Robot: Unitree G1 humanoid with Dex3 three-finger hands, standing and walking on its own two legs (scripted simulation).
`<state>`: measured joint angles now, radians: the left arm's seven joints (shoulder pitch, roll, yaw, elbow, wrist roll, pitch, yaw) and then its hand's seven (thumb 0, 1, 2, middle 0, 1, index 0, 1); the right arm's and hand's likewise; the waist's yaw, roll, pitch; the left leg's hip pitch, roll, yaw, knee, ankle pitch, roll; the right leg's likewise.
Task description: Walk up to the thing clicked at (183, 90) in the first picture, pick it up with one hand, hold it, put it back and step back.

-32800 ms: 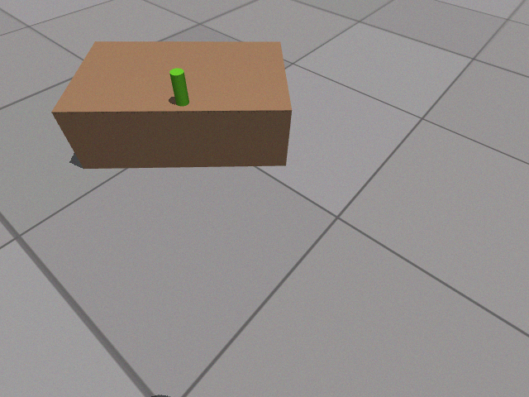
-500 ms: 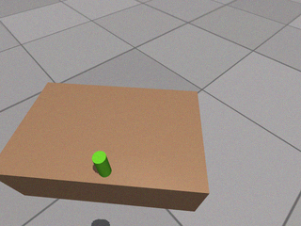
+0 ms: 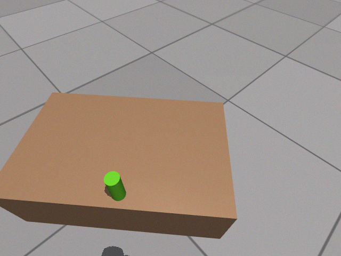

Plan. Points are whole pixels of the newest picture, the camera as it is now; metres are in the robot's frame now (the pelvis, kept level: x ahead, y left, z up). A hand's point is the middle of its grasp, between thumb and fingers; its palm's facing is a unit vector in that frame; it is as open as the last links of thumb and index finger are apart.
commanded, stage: stand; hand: left
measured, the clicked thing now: (115, 186) +0.42 +0.23 -0.34
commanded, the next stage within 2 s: step back in 0.32 s
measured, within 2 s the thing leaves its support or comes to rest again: neither
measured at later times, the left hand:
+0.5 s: hand out of the picture +0.07 +0.28 -0.16, palm faces -0.02 -0.93 -0.37, open 7.3 cm
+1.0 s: hand out of the picture +0.00 +0.32 -0.18, palm faces -0.12 -0.92 -0.37, open 7.3 cm
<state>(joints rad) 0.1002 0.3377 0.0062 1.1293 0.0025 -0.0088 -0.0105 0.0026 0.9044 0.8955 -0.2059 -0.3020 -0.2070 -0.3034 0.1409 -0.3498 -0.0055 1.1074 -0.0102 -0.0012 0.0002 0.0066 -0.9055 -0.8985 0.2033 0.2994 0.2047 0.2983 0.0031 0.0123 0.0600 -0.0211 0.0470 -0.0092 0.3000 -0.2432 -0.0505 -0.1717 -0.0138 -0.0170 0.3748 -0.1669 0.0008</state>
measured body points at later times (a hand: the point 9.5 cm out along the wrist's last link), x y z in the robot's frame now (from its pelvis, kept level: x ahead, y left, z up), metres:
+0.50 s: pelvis -0.04 +0.01 -0.01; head +0.03 +0.01 +0.44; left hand +0.07 +0.32 -0.13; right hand +0.05 -0.31 -0.14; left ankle -0.07 +0.14 -0.72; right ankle +0.02 -0.12 -0.75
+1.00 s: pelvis -0.12 +0.06 -0.02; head -0.04 +0.06 +0.42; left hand +0.01 +0.36 -0.15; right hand -0.05 -0.26 -0.14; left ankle -0.09 +0.16 -0.75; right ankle -0.16 -0.06 -0.73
